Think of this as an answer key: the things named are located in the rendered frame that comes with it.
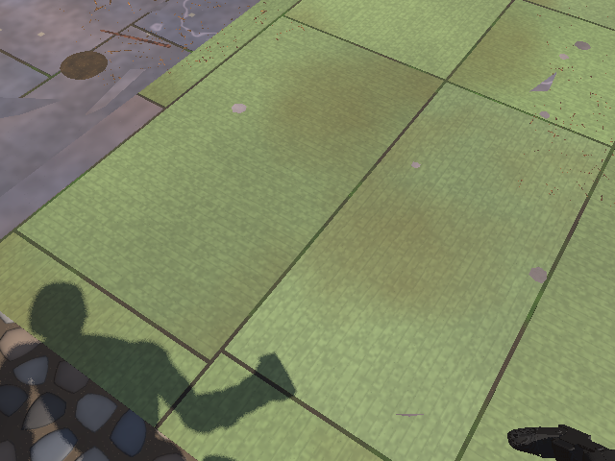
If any right robot hand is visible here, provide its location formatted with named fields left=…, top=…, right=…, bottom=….
left=507, top=425, right=615, bottom=461

